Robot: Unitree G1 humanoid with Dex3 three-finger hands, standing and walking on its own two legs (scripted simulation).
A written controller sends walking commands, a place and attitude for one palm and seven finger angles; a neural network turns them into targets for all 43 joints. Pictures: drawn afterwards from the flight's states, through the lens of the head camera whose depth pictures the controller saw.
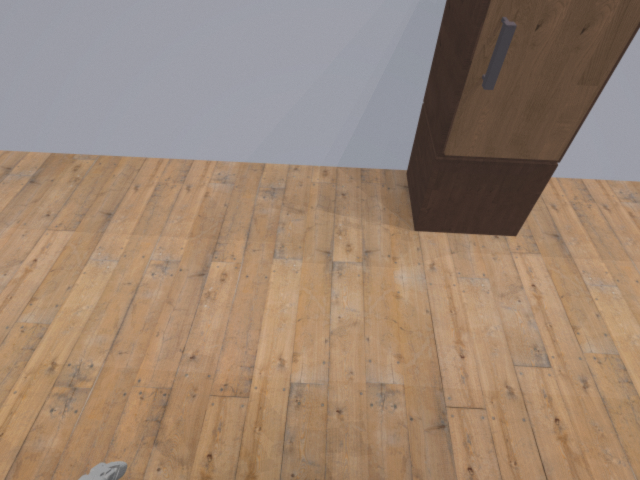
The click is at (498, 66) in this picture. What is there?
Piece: cupboard door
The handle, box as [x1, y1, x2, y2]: [482, 17, 516, 89]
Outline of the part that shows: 506,17 502,17 501,21 503,24 487,71 482,76 482,86 484,89 493,88 516,26 514,22 509,22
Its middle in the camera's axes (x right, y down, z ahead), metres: +0.49 -0.52 +1.08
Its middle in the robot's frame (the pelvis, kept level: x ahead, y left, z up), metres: +1.18 -0.43 +0.02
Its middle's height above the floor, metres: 0.79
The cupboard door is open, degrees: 0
